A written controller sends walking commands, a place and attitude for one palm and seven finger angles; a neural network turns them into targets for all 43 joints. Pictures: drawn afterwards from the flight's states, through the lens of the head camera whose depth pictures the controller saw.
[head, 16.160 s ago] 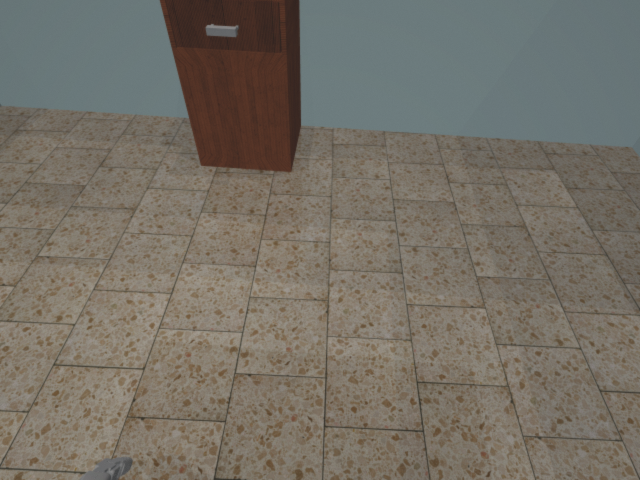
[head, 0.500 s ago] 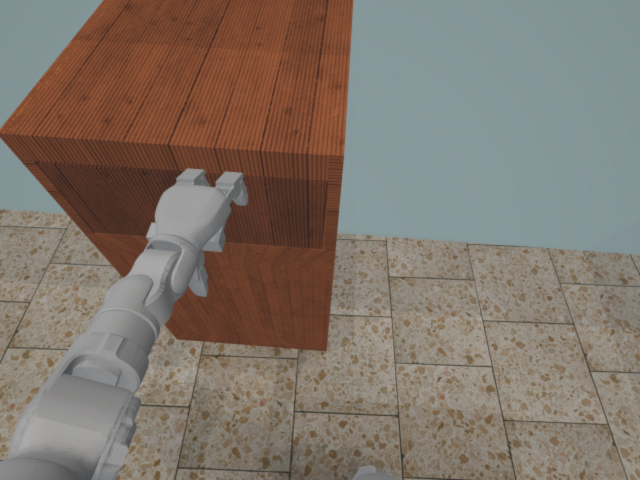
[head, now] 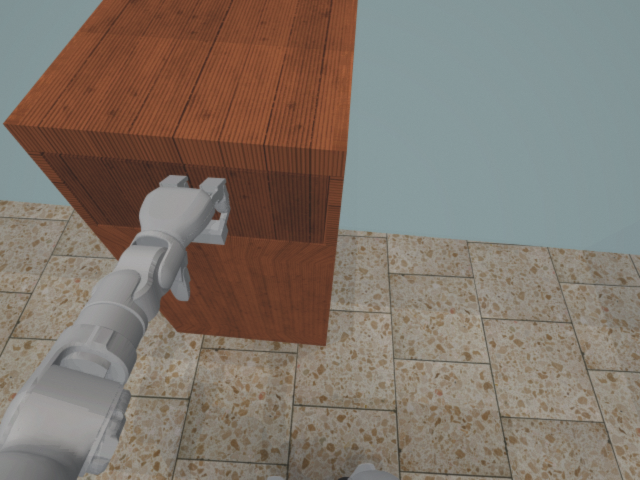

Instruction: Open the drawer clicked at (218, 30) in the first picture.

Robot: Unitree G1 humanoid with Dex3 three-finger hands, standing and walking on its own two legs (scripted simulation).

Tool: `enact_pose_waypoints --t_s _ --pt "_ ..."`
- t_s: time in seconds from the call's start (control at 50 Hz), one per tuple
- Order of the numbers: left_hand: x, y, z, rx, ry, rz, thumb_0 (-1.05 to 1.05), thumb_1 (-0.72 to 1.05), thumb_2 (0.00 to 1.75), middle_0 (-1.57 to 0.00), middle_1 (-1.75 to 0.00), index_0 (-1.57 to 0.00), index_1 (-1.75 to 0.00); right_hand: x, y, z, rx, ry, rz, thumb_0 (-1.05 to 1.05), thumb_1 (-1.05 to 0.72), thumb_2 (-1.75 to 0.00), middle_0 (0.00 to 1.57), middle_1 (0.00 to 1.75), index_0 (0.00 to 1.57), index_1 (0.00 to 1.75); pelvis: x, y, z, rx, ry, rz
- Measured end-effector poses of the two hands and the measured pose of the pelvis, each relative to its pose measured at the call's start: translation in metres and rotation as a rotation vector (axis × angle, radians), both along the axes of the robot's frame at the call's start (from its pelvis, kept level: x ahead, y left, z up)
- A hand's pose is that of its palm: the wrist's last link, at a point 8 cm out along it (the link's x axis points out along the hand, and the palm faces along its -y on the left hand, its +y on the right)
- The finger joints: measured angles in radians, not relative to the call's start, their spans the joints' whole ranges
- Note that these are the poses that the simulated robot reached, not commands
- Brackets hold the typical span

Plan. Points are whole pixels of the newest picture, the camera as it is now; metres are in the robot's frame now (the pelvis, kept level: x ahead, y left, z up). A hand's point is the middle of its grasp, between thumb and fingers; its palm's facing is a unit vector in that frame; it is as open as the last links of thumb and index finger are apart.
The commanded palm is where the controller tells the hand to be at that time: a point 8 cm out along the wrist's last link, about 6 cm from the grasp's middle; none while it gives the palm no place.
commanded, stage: move the hooked fingers above the handle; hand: left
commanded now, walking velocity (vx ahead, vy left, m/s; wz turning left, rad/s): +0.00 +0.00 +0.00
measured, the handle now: (193, 218) +0.51 +0.21 -0.05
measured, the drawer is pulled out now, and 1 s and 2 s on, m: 0.00 0.00 0.00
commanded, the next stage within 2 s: lift the fingers back up to retry in 0.70 s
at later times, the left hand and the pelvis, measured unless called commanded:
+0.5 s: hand (206, 218) +0.45 +0.16 +0.02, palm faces -0.08 -0.03 -1.00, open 13.3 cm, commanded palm +0.43 +0.21 +0.06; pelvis -0.01 -0.01 +0.00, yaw -3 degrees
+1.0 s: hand (212, 219) +0.46 +0.16 +0.01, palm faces +0.11 -0.08 -0.99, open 13.4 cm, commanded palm +0.45 +0.19 +0.06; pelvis +0.00 -0.01 -0.02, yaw +0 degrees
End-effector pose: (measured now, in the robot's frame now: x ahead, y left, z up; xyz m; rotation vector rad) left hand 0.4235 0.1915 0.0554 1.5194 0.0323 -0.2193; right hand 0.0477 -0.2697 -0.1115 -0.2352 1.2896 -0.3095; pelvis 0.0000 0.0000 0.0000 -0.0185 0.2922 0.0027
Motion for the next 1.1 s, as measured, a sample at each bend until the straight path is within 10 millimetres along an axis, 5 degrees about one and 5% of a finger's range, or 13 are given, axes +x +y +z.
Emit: enact_pose_waypoints --t_s 0.08,0.24,0.42,0.58,0.7,0.78,0.86,1.1 --pt "0.002 -0.022 -0.005 -0.044 -0.088 -0.108 -0.01 -0.49 0.30 -0.33 -1.21 -0.33 -1.21 0.000 -0.006 -0.007 -0.019 0.014 0.015 0.01 -0.90 -0.90 0.20 0.30 0.20 0.30 0.001 0.002 -0.009 -0.002 0.032 0.007" --pt "0.013 -0.032 -0.001 -0.022 -0.279 -0.042 0.00 -0.48 0.31 -0.44 -1.28 -0.37 -1.26 0.003 0.007 -0.032 0.060 0.036 0.010 0.01 -0.90 -0.90 0.20 0.30 0.20 0.30 0.000 0.003 -0.019 0.006 0.065 -0.017" --pt "0.014 -0.042 0.014 0.054 -0.145 0.065 0.00 -0.48 0.31 -0.39 -1.24 -0.41 -1.28 0.010 0.023 -0.018 0.121 -0.033 -0.040 0.01 -0.90 -0.90 0.20 0.30 0.20 0.30 -0.008 -0.008 0.000 0.025 -0.001 -0.046" --pt "0.011 0.004 0.022 0.053 -0.061 0.159 0.00 -0.48 0.31 -0.34 -1.21 -0.37 -1.23 0.002 -0.006 0.000 0.028 -0.072 -0.046 0.01 -0.90 -0.90 0.20 0.30 0.21 0.30 -0.013 -0.018 0.004 0.027 -0.013 -0.049" --pt "-0.006 0.033 -0.002 0.080 0.018 0.126 0.00 -0.48 0.31 -0.32 -1.21 -0.33 -1.21 -0.010 -0.031 -0.002 -0.037 -0.008 -0.005 0.01 -0.90 -0.90 0.20 0.30 0.20 0.30 -0.012 -0.019 -0.003 0.017 0.021 -0.012" --pt "-0.010 0.013 -0.017 0.016 0.010 0.001 -0.01 -0.48 0.31 -0.32 -1.20 -0.33 -1.21 -0.012 -0.036 -0.007 -0.061 0.039 0.021 0.01 -0.90 -0.90 0.20 0.30 0.20 0.30 -0.008 -0.016 -0.010 0.009 0.048 0.015" --pt "0.005 -0.014 -0.005 -0.048 -0.139 -0.104 -0.01 -0.48 0.30 -0.33 -1.20 -0.33 -1.20 -0.007 -0.031 -0.014 -0.057 0.037 0.019 0.01 -0.90 -0.90 0.20 0.30 0.20 0.30 -0.002 -0.012 -0.017 0.005 0.074 0.016" --pt "0.014 -0.034 0.009 0.060 -0.242 0.050 0.00 -0.48 0.31 -0.44 -1.26 -0.40 -1.33 0.013 0.025 -0.032 0.140 0.001 0.012 0.01 -0.90 -0.90 0.20 0.30 0.20 0.30 -0.005 -0.004 -0.010 0.013 0.043 -0.015"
